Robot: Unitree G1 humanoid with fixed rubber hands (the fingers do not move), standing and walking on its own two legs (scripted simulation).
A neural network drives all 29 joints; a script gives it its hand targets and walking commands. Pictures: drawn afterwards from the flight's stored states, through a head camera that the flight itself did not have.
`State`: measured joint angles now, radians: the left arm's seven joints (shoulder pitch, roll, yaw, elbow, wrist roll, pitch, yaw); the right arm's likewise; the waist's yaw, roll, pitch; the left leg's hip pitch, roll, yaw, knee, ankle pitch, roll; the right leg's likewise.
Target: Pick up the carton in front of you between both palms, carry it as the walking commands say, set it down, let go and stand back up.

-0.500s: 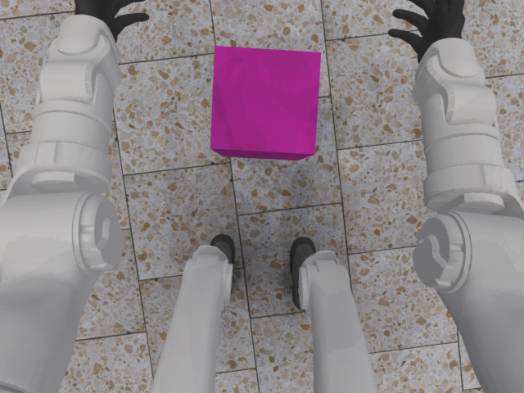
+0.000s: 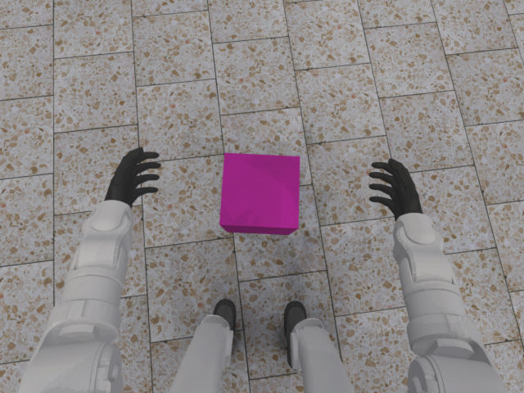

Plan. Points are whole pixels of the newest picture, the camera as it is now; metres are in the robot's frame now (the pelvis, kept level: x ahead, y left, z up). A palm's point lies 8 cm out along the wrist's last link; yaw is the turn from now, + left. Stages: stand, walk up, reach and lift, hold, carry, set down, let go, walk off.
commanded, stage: let go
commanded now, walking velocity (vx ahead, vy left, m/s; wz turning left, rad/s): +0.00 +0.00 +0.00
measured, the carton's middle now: (260, 198) +0.48 +0.01 -0.59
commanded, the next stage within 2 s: stand in 0.94 s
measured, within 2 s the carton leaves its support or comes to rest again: neither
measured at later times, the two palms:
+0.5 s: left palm (65, 333) +0.21 +0.23 -0.01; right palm (475, 343) +0.22 -0.24 -0.01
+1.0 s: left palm (53, 341) +0.20 +0.24 -0.01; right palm (484, 359) +0.20 -0.24 -0.01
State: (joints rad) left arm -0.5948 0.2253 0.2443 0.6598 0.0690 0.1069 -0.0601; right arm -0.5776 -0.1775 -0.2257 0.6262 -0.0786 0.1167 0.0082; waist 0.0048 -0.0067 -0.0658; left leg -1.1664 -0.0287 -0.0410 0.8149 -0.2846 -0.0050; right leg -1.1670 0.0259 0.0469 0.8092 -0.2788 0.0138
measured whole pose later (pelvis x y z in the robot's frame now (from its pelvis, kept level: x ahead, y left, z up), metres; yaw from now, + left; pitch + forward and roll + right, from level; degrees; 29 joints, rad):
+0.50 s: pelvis +0.04 +0.00 +0.06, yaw +0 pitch +6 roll +0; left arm 0.19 0.20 0.07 0.46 0.00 0.01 -0.07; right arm 0.18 -0.20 -0.06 0.47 0.00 0.01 0.05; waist 0.00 0.00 0.02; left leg -0.30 -0.02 -0.05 0.45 -0.25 0.00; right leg -0.30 0.02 0.05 0.45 -0.24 0.00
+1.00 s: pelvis +0.04 +0.00 +0.06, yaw +0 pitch -3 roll +0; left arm 0.20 0.24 0.03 0.48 0.03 0.12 -0.02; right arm 0.21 -0.23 -0.03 0.51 -0.03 0.09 0.03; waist 0.00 0.00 0.07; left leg -0.12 -0.02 -0.05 0.48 -0.30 0.00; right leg -0.13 0.02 0.05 0.48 -0.29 0.00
